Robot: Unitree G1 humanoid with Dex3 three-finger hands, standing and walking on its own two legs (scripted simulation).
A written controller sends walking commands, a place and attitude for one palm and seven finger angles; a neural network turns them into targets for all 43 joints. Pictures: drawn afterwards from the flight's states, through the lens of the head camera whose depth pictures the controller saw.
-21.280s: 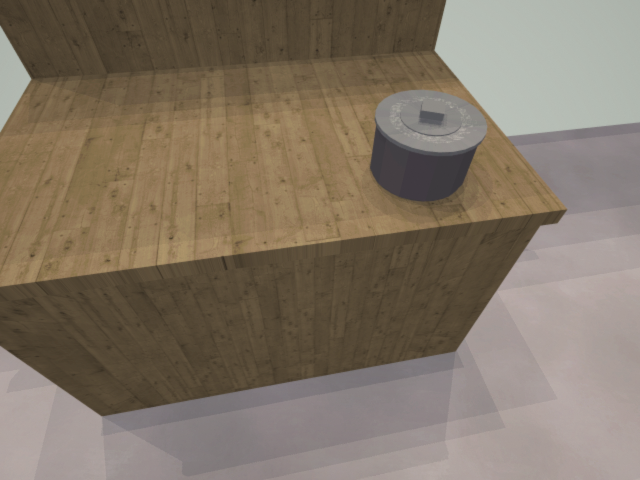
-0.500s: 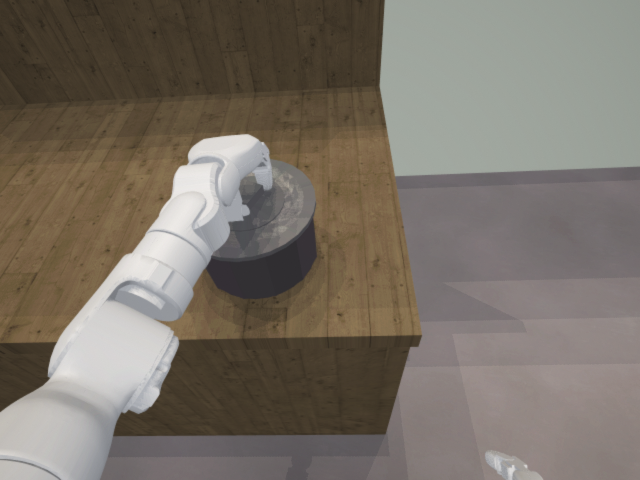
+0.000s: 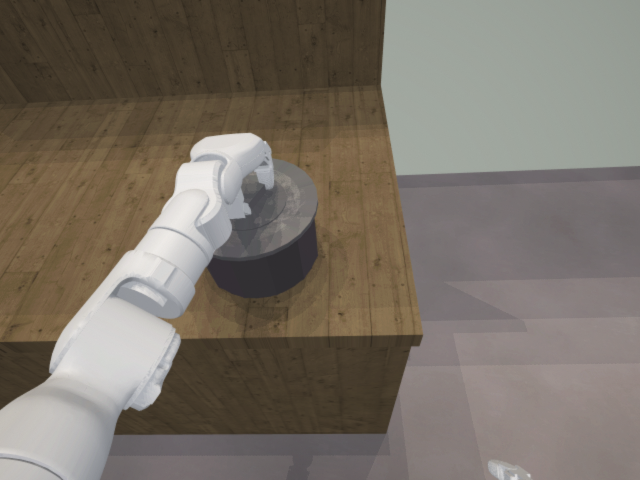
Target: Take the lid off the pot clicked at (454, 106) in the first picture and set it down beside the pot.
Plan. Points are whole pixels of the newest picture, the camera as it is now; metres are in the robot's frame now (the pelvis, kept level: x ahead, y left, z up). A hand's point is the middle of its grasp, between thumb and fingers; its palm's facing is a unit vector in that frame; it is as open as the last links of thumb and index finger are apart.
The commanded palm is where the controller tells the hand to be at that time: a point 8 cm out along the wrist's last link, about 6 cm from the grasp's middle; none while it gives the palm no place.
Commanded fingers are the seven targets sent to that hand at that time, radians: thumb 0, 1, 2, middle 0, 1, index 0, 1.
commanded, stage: close the fingers and squeeze the knob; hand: left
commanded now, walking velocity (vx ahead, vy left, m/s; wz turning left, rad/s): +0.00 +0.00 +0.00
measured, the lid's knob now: (246, 193) +0.49 +0.10 +0.09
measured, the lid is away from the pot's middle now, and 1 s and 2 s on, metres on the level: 0.00 0.01 0.02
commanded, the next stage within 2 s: lift the lid straight up in 0.28 s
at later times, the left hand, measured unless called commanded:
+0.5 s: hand (238, 191) +0.46 +0.10 +0.12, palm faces -0.35 -0.05 -0.94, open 7.8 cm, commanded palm +0.46 +0.11 +0.19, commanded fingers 0.00 0.62 1.01 -0.93 -1.08 -0.84 -1.03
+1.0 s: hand (232, 171) +0.47 +0.10 +0.15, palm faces -0.30 -0.04 -0.95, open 7.8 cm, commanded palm +0.46 +0.10 +0.23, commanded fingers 0.00 0.62 1.01 -0.93 -1.08 -0.85 -1.03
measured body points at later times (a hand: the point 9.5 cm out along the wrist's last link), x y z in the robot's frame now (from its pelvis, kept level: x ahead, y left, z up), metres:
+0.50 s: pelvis +0.00 +0.00 +0.00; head +0.03 -0.03 +0.45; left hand +0.48 +0.10 +0.17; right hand +0.10 -0.26 -0.14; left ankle +0.04 +0.08 -0.74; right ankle -0.05 -0.10 -0.74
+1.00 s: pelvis +0.00 +0.00 +0.00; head +0.03 -0.03 +0.45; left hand +0.48 +0.10 +0.20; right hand +0.12 -0.25 -0.14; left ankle +0.04 +0.08 -0.74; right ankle -0.05 -0.10 -0.74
